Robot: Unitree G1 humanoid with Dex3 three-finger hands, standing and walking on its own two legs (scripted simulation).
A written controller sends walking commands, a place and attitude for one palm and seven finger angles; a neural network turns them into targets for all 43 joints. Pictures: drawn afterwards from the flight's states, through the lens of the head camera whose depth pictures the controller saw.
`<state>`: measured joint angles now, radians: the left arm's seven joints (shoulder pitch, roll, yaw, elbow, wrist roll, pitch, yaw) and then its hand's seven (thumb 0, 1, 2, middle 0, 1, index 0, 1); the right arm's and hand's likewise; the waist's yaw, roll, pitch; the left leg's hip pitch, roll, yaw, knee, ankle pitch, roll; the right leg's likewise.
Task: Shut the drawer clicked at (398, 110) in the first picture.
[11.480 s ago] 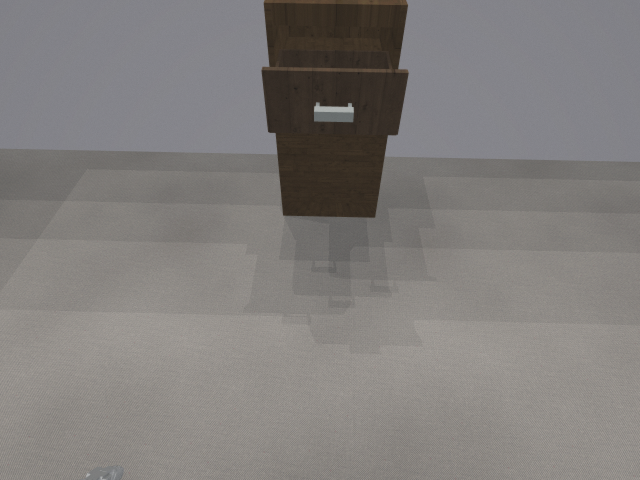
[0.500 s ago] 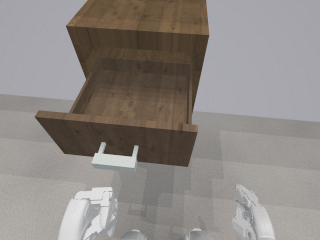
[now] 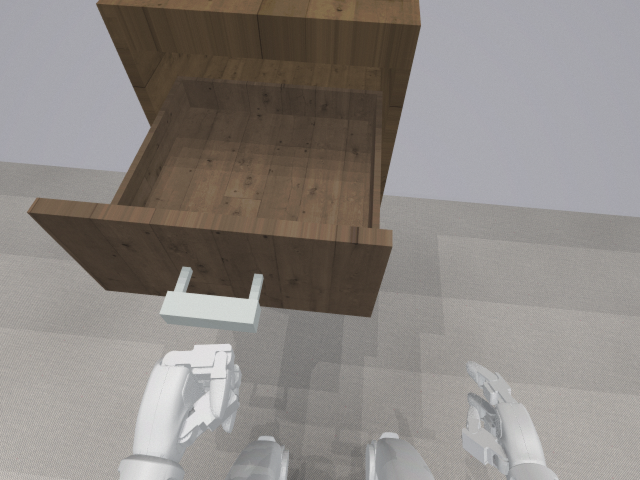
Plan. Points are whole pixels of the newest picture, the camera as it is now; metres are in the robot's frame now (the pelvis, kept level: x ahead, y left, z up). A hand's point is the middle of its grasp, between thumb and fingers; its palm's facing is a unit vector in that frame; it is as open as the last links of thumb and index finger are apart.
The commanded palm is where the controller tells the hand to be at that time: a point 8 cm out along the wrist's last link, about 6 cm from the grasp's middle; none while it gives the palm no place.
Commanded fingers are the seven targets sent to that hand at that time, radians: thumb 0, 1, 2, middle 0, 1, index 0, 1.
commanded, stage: bring the fist close to the handle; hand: left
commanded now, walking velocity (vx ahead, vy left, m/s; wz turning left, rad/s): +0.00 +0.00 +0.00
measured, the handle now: (217, 294) +0.32 +0.14 +0.05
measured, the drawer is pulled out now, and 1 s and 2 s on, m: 0.29 0.28 0.15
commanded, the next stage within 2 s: push the drawer shut in 0.36 s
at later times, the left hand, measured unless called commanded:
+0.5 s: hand (225, 398) +0.21 +0.11 +0.06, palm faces -0.10 -1.00 -0.02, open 3.3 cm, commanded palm +0.20 +0.16 +0.06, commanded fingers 0.00 0.90 0.90 -1.40 -1.60 -1.40 -1.60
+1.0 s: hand (238, 356) +0.25 +0.10 +0.05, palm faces -0.12 -0.99 -0.03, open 3.1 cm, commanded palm +0.25 +0.15 +0.06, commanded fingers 0.00 0.90 0.90 -1.40 -1.60 -1.40 -1.60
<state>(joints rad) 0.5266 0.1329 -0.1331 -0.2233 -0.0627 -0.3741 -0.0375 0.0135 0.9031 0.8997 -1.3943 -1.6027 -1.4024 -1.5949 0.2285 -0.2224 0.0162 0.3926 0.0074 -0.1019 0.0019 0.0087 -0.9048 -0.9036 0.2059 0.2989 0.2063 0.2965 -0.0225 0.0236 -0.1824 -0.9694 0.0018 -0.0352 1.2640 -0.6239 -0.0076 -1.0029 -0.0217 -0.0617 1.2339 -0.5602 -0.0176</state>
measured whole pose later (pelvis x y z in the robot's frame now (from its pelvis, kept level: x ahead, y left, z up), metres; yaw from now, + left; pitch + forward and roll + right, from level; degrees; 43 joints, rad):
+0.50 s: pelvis +0.00 +0.00 +0.00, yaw +0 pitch +19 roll -1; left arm 0.53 0.15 -0.12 -0.23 -0.09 -0.38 -0.06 0.01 0.90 0.90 -1.39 -1.60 -1.40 -1.60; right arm 0.23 -0.23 0.01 0.39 0.01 -0.09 0.00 0.01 -0.91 -0.90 0.21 0.30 0.21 0.30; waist -0.03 0.03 -0.18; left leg -0.98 0.00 -0.04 1.27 -0.63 -0.01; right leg -1.01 -0.02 -0.07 1.23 -0.56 -0.02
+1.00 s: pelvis +0.00 +0.01 +0.00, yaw +0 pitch +19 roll -2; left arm 0.28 0.15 -0.14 -0.09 -0.06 -0.33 0.01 0.00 0.88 0.94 -1.40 -1.60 -1.40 -1.59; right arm 0.23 -0.24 0.03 0.44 0.00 -0.07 0.00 0.01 -0.90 -0.90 0.21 0.30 0.21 0.30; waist -0.04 0.03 -0.16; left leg -0.98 -0.01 -0.04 1.25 -0.60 0.01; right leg -1.00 -0.03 -0.07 1.20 -0.54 0.00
